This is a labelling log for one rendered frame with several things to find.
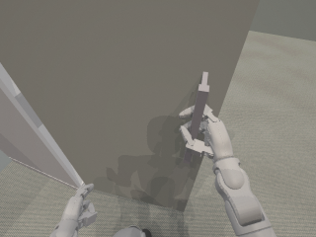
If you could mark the fridge door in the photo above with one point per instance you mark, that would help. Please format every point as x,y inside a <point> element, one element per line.
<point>109,78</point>

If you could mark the left robot hand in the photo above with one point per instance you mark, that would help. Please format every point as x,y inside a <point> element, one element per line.
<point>76,206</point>

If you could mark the handle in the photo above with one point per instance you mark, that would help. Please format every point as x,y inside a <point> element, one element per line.
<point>202,94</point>

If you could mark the right robot hand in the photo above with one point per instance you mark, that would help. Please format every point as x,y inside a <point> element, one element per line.
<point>215,134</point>

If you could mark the robot right forearm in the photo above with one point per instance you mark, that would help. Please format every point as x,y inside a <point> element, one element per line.
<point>246,215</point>

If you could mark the left robot thigh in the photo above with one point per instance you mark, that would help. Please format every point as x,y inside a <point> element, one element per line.
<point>130,232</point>

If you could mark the robot left forearm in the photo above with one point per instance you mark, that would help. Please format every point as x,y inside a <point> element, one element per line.
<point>65,228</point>

